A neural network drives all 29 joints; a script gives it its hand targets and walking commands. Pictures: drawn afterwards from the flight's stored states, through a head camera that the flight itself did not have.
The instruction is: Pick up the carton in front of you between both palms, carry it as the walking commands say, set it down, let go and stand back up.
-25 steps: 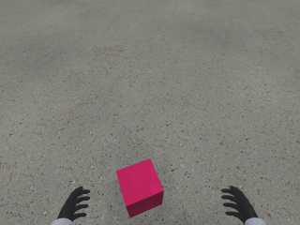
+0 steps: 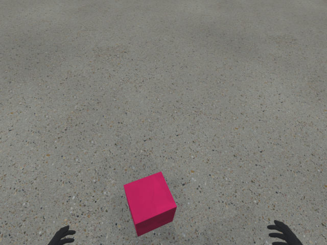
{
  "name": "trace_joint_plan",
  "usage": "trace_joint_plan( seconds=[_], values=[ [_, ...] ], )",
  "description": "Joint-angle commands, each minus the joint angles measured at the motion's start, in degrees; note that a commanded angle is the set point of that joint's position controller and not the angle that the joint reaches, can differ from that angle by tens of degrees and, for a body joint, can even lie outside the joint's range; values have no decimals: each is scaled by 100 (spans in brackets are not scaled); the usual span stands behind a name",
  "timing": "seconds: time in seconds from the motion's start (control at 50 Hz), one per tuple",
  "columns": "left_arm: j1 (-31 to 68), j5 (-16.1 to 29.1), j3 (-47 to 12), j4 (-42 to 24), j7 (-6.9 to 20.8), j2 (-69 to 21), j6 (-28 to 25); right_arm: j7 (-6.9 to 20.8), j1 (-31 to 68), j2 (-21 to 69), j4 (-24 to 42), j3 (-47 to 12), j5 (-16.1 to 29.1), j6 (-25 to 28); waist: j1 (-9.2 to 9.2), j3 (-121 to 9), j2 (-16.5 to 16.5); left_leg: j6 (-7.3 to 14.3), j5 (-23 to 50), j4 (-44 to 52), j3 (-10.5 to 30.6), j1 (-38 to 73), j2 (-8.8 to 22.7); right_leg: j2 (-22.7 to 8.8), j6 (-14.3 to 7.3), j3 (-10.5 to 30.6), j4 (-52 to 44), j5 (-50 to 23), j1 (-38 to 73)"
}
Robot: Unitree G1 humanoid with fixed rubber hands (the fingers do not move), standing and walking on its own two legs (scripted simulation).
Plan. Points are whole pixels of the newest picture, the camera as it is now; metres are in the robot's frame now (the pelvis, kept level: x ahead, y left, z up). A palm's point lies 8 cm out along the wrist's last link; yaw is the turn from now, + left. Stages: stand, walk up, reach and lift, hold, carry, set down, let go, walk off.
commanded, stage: stand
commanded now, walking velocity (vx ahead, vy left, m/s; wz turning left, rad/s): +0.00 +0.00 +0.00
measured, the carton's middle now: (149, 204) +0.43 +0.05 -0.64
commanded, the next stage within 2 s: none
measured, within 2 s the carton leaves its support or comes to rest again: neither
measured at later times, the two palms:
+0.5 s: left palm out of the picture +0.13 +0.29 -0.10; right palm out of the picture +0.12 -0.29 -0.07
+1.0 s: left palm out of the picture +0.08 +0.30 -0.10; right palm out of the picture +0.08 -0.31 -0.08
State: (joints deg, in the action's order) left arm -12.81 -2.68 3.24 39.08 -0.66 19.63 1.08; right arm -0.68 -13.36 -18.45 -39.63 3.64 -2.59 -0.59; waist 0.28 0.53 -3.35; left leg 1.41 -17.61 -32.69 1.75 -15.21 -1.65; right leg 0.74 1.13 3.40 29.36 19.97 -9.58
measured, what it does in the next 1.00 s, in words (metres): stands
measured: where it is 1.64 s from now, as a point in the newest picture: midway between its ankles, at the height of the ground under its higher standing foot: outside the picture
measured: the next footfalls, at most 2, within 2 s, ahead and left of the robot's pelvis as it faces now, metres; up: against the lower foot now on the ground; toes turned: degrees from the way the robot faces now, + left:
none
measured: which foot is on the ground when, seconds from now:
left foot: down 0.00-1.00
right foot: down 0.00-1.00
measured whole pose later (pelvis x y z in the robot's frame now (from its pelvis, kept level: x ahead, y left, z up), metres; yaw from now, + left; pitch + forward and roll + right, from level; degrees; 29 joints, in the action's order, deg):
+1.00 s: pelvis -0.01 +0.00 +0.01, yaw +0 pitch -2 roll +0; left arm -9.4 -1.5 0.4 54.7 -1.1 21.9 -0.5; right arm -0.6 -7.6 -20.6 -56.2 1.5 -1.2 0.2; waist 0.3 1.8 -1.9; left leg 1.3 -11.6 -22.8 1.2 -8.7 -1.5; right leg 0.0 1.3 3.4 20.1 14.2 -3.6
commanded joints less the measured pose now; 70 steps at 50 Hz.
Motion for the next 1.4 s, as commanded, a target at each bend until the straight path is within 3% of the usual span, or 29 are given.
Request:
trace_joint_plan(
  seconds=[0.0, 0.18, 0.82, 1.38],
  values=[
    [239, 58, 103, -177, -78, 702, -133, -58, 218, -892, 188, 161, 46, 116, -6, -423, 489, -17, 2239, 562, 557, 556, 611, -356, -119, 191, -283, -1777, 58],
    [319, 94, 16, 168, -129, 770, -147, -93, 333, -946, -160, 97, 78, 105, 18, -490, 380, -19, 2951, 569, 480, 885, 631, -425, -81, 148, -331, -2348, 195],
    [513, 109, -103, 1194, -68, 1049, -219, -19, 784, -1178, -1279, -1, 135, 131, 12, 14, 316, 13, 1283, 1345, 588, 828, 691, -589, -182, 388, -1225, -1221, 212],
    [580, 157, -152, 1640, -46, 1200, -219, -6, 924, -1325, -1755, -119, 186, 152, -1, -45, 334, 27, 1659, 1411, 636, 940, 739, -667, -193, 331, -1343, -1460, 365]
  ],
)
